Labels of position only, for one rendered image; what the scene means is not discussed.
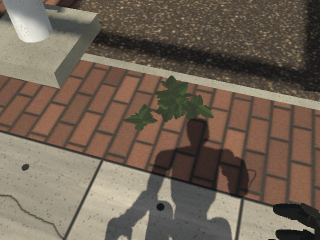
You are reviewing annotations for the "right robot hand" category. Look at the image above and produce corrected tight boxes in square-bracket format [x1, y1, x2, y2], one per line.
[268, 203, 320, 240]

